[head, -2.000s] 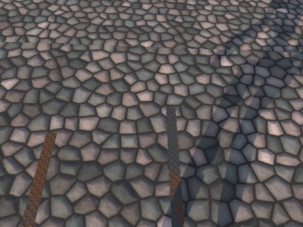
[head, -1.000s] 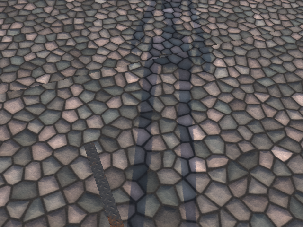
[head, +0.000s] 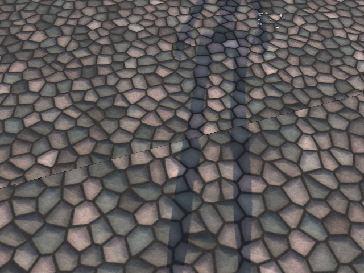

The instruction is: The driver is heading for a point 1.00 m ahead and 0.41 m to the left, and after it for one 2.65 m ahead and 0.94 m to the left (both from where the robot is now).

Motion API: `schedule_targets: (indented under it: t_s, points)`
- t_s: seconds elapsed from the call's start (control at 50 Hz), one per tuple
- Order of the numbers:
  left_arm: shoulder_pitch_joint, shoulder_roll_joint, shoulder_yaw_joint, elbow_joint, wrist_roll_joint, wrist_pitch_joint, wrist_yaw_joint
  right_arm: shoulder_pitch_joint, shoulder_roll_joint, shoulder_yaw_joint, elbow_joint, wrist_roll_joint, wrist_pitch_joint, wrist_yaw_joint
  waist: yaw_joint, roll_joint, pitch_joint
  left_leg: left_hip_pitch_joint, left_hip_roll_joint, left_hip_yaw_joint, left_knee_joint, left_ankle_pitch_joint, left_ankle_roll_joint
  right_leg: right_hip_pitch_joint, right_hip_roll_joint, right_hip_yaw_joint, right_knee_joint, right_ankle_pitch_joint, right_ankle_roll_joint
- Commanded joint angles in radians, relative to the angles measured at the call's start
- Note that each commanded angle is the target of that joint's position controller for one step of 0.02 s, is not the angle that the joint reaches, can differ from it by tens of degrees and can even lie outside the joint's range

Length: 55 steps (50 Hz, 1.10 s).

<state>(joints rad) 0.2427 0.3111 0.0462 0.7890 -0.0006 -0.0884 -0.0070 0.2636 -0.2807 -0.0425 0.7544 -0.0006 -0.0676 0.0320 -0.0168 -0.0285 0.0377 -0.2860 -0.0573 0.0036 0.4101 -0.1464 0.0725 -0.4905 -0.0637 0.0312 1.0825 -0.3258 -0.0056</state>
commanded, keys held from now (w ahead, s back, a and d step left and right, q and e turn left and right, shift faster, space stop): w+q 1.00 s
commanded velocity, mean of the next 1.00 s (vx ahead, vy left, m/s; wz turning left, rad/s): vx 0.50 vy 0.00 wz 0.53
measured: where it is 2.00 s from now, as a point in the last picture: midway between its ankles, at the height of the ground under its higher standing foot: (81, 170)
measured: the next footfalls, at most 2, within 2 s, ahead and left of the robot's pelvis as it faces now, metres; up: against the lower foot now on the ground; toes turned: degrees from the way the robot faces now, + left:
right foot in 0.32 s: +0.35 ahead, -0.13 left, +0.00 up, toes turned +13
left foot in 0.84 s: +0.55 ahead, +0.24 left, +0.00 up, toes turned +30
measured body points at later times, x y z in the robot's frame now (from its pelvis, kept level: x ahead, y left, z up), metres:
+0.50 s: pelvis +0.27 -0.04 +0.00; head +0.29 -0.04 +0.45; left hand +0.31 +0.25 -0.10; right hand +0.43 -0.28 -0.12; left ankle +0.21 +0.09 -0.65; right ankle +0.31 -0.14 -0.74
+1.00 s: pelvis +0.52 +0.14 -0.01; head +0.53 +0.14 +0.44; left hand +0.46 +0.39 -0.14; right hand +0.73 -0.05 -0.13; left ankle +0.52 +0.22 -0.74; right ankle +0.53 -0.04 -0.65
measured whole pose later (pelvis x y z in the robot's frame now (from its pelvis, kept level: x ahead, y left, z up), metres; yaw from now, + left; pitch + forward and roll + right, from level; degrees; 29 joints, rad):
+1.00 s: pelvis +0.52 +0.14 -0.01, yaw +35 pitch +1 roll +1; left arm 0.27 0.25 -0.01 0.84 0.09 -0.11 -0.03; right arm 0.31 -0.28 -0.04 0.84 -0.04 -0.12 0.04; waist -0.03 -0.02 -0.01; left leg -0.35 -0.12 -0.02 0.53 -0.20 0.10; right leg -0.42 -0.07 0.04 1.20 -0.41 -0.02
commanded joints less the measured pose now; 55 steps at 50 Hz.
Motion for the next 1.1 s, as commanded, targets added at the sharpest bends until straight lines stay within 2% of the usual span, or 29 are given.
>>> schedule_targets:
  t_s: [0.02,0.12,0.2,0.26,0.3,0.32,0.34,0.36,0.38,0.42,0.44,0.46,0.48,0.52,0.54,0.6,0.66,0.76,0.8,0.84,0.86,0.88,0.9,0.92,0.94,0.96,1.0,1.06,1.1]
  points:
    - [0.02,0.066,0.02,-0.068,0.012,-0.001,0.009,-0.021,-0.14,-0.038,-0.067,0.006,-0.02,-0.012,0.033,0.107,-0.063,0.107,0.245,-0.3,-0.238,0.139,0.203,-0.116,-0.042,0.029,-0.087,0.084,0.034]
    - [-0.179,0.035,0.007,-0.123,0.007,-0.008,0.003,0.055,-0.18,-0.056,-0.038,0.018,-0.01,-0.039,-0.025,0.1,-0.012,0.058,0.192,-0.23,-0.238,0.096,0.153,-0.074,0.005,0.032,-0.431,0.362,0.065]
    - [-0.284,0.052,0.01,-0.155,-0.007,-0.023,-0.013,0.123,-0.188,-0.061,-0.016,0.029,0.005,-0.048,-0.056,0.104,-0.005,0.094,0.214,-0.287,-0.181,0.034,0.138,-0.014,0.039,0.047,-0.556,0.401,0.06]
    - [-0.266,0.089,0.024,-0.156,-0.01,-0.035,-0.019,0.122,-0.188,-0.066,-0.017,0.026,0.017,-0.054,-0.029,0.131,-0.015,0.147,0.237,-0.362,-0.099,0.022,0.113,0.057,0.045,0.059,-0.608,0.306,0.032]
    - [-0.133,0.12,0.044,-0.12,-0.007,-0.042,-0.012,0.109,-0.153,-0.056,-0.026,0.021,0.025,-0.053,0.041,0.138,-0.075,0.12,0.183,-0.355,0.032,0.076,0.076,0.258,0.044,0.031,-0.665,0.261,-0.012]
    - [0.005,0.165,0.06,-0.103,0.009,-0.046,-0.003,0.099,-0.097,-0.035,-0.045,0.011,0.023,-0.048,0.106,0.074,-0.198,0.025,0.12,-0.296,0.264,0.018,0.041,0.491,-0.079,0.136,-0.643,0.227,-0.07]
    - [0.121,0.255,0.086,-0.078,0.018,-0.031,0.002,0.204,-0.024,-0.013,-0.075,0.025,0.012,-0.048,0.091,-0.188,-0.348,-0.309,-0.021,-0.145,0.601,-0.286,-0.033,0.849,-0.308,0.507,-0.683,0.057,-0.21]
    - [0.136,0.199,0.074,-0.066,0.0,-0.022,-0.006,0.219,-0.085,-0.021,-0.08,0.039,0.005,-0.049,0.089,-0.268,-0.339,-0.478,0.022,-0.157,0.787,-0.452,-0.046,0.853,-0.37,0.727,-0.768,-0.149,-0.247]
    - [0.085,0.124,0.054,-0.08,-0.003,-0.019,-0.004,0.143,-0.161,-0.043,-0.078,0.044,0.009,-0.05,0.102,-0.154,-0.205,-0.525,0.069,-0.172,0.855,-0.37,-0.049,0.737,-0.329,0.604,-0.79,-0.185,-0.208]
    - [-0.01,0.067,0.036,-0.08,0.004,-0.011,-0.003,0.053,-0.153,-0.049,-0.096,0.027,0.02,-0.048,0.071,-0.065,-0.069,-0.483,0.129,-0.133,0.815,-0.237,-0.06,0.525,-0.247,0.367,-0.828,0.023,-0.17]
    - [-0.035,0.051,0.03,-0.074,0.01,-0.012,-0.001,0.046,-0.137,-0.052,-0.103,0.026,0.026,-0.043,0.047,-0.088,-0.043,-0.446,0.156,-0.133,0.783,-0.199,-0.061,0.456,-0.22,0.291,-0.852,0.093,-0.162]
    - [0.009,-0.105,-0.03,-0.101,0.06,-0.044,0.024,0.101,0.024,0.02,-0.037,-0.141,-0.018,0.018,0.048,-0.124,-0.071,-0.447,0.137,-0.107,0.802,-0.15,-0.039,0.438,-0.209,0.269,-0.901,0.034,-0.203]
    - [0.011,-0.094,-0.028,-0.094,0.064,-0.051,0.029,0.08,0.029,0.012,-0.029,-0.133,-0.028,0.042,0.047,-0.091,-0.035,-0.464,0.137,-0.112,0.764,-0.14,-0.035,0.417,-0.21,0.241,-0.928,0.05,-0.207]
    - [0.006,-0.014,-0.008,-0.096,0.059,-0.051,0.025,0.006,-0.024,-0.001,-0.033,-0.08,-0.039,0.061,0.043,-0.058,-0.028,-0.483,0.143,-0.089,0.671,-0.054,-0.04,0.408,-0.2,0.143,-0.969,0.11,-0.21]
    - [0.024,0.016,-0.002,-0.087,0.063,-0.049,0.02,-0.03,-0.038,-0.001,-0.039,-0.075,-0.039,0.068,0.046,-0.048,-0.03,-0.492,0.15,-0.084,0.621,0.011,-0.046,0.414,-0.21,0.101,-0.986,0.17,-0.219]
    - [0.077,0.041,0.001,-0.061,0.084,-0.043,0.007,-0.095,-0.015,0.022,-0.042,-0.068,-0.029,0.078,0.054,-0.028,-0.021,-0.503,0.164,-0.058,0.481,0.142,-0.059,0.451,-0.216,-0.032,-0.999,0.354,-0.229]
    - [0.103,0.037,-0.008,-0.025,0.09,-0.043,-0.007,-0.15,-0.015,0.033,-0.055,-0.062,-0.019,0.081,0.054,-0.033,0.003,-0.424,0.151,-0.021,0.368,0.238,-0.035,0.413,-0.201,-0.145,-0.984,0.431,-0.201]
    - [0.177,0.076,-0.001,0.049,0.081,-0.039,-0.011,-0.241,-0.044,0.022,-0.092,-0.064,-0.012,0.06,0.064,-0.045,0.043,-0.396,0.109,0.014,0.232,0.146,0.013,0.577,-0.247,-0.202,-0.921,0.509,-0.169]
    - [0.189,0.119,0.012,0.065,0.084,-0.033,-0.004,-0.238,-0.069,0.009,-0.105,-0.052,-0.02,0.052,0.038,-0.062,0.029,-0.288,0.043,0.063,0.193,0.077,0.042,0.611,-0.253,-0.238,-0.824,0.766,-0.159]
    - [0.198,0.138,0.014,0.07,0.105,-0.035,-0.01,-0.083,-0.152,-0.033,-0.072,-0.028,-0.042,0.03,-0.046,-0.037,-0.084,0.078,-0.054,0.106,0.185,0.131,0.106,0.485,-0.184,-0.316,-0.532,0.984,-0.101]
    - [0.3,0.036,-0.02,0.06,0.145,-0.044,-0.018,0.125,-0.203,-0.059,-0.021,-0.037,-0.038,-0.001,-0.055,0.094,-0.311,0.555,0.036,-0.065,0.323,0.337,0.243,0.19,-0.134,-0.307,-0.21,0.726,-0.013]
    - [0.365,-0.065,-0.07,0.03,0.159,-0.053,-0.061,0.322,-0.224,-0.056,0.026,-0.037,-0.025,-0.019,-0.092,0.215,-0.568,0.941,0.309,-0.607,0.123,0.194,0.45,-0.09,0.031,-0.202,0.016,-0.175,0.051]
    - [0.069,0.016,-0.041,0.005,0.07,-0.045,-0.078,0.434,-0.179,-0.054,0.089,-0.056,-0.032,-0.011,-0.242,0.061,-0.31,0.832,0.318,-0.71,-0.038,0.017,0.333,-0.324,0.09,-0.026,0.197,-0.198,0.024]
    - [-0.073,0.023,-0.036,-0.045,0.045,-0.052,-0.066,0.365,-0.212,-0.068,0.097,-0.042,-0.051,-0.007,-0.218,0.099,-0.095,0.617,0.298,-0.612,-0.082,-0.1,0.26,-0.442,0.037,0.049,0.27,-0.152,0.002]
    - [-0.072,0.067,-0.027,-0.048,0.071,-0.055,-0.038,0.266,-0.155,-0.049,0.093,-0.029,-0.06,-0.002,-0.158,0.106,-0.077,0.419,0.272,-0.555,-0.092,-0.1,0.256,-0.364,-0.006,0.077,0.243,-0.11,-0.013]
    - [-0.038,0.043,-0.036,-0.052,0.098,-0.053,-0.015,0.199,-0.084,-0.018,0.09,-0.026,-0.067,0.006,-0.08,0.112,-0.082,0.262,0.255,-0.502,-0.098,-0.044,0.259,-0.264,-0.03,0.09,0.196,-0.071,-0.03]
    - [0.004,-0.009,-0.054,-0.049,0.097,-0.027,0.009,0.021,-0.027,0.014,0.036,-0.039,-0.068,0.017,0.043,0.065,-0.058,-0.039,0.236,-0.454,-0.192,-0.067,0.257,-0.085,-0.055,0.081,0.115,-0.073,-0.027]
    - [0.007,0.0,-0.064,-0.054,0.079,0.005,0.008,-0.093,-0.086,0.004,-0.018,-0.055,-0.079,0.028,0.069,0.039,-0.03,-0.227,0.169,-0.347,-0.243,-0.143,0.219,0.012,-0.04,0.021,-0.109,0.033,0.012]
    - [-0.084,-0.039,-0.084,-0.082,0.072,0.015,-0.005,-0.026,-0.125,-0.011,0.005,-0.066,-0.077,0.048,0.026,0.041,-0.003,-0.297,0.122,-0.292,-0.229,-0.084,0.199,0.108,-0.016,-0.025,-0.294,0.165,0.031]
